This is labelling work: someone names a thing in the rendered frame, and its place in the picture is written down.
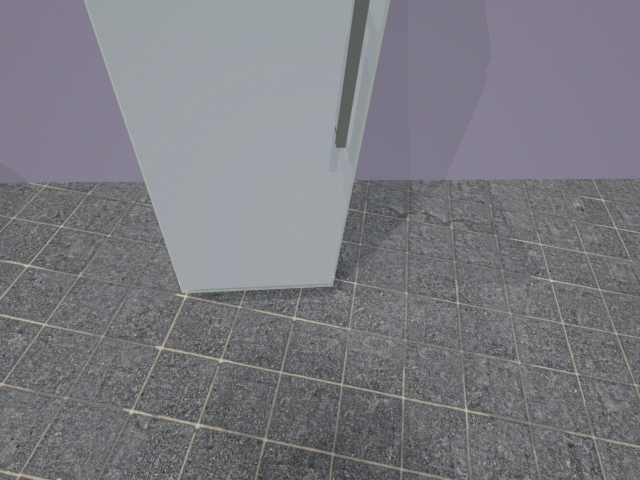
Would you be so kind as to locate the fridge door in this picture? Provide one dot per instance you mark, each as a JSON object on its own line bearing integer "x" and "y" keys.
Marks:
{"x": 232, "y": 107}

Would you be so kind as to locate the handle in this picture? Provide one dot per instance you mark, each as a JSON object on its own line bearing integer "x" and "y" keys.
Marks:
{"x": 359, "y": 19}

